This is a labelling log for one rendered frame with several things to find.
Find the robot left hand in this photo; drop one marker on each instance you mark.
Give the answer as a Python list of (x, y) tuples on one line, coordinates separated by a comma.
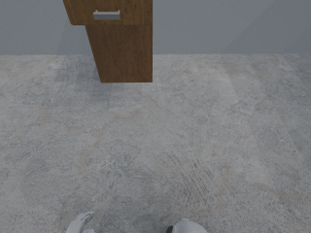
[(77, 226)]

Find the cabinet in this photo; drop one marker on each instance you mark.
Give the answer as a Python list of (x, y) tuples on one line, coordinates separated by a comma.
[(123, 53)]

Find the right robot shin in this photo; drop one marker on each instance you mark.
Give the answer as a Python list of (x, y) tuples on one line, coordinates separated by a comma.
[(184, 219)]

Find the handle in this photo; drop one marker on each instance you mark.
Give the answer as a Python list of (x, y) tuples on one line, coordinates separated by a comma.
[(107, 15)]

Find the robot right thigh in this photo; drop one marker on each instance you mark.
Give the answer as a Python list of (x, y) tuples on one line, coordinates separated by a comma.
[(186, 226)]

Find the drawer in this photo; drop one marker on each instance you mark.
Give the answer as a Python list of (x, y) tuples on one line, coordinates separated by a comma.
[(132, 12)]

